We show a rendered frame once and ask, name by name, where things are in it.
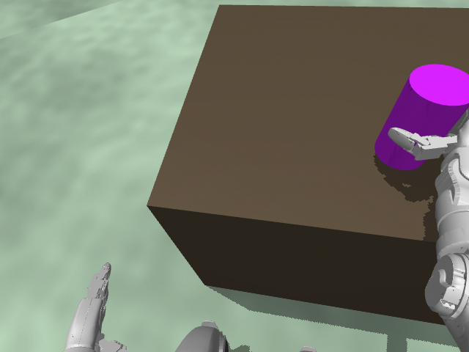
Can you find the left robot hand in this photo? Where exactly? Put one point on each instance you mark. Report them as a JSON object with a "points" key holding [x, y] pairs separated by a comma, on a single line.
{"points": [[85, 328]]}

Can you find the can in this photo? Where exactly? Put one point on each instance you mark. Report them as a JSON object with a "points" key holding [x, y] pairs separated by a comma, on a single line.
{"points": [[431, 102]]}

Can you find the right robot hand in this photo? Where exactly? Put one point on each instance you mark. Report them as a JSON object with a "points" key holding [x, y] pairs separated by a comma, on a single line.
{"points": [[429, 147]]}

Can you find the right robot arm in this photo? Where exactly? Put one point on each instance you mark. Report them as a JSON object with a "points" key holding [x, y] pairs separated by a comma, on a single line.
{"points": [[447, 291]]}

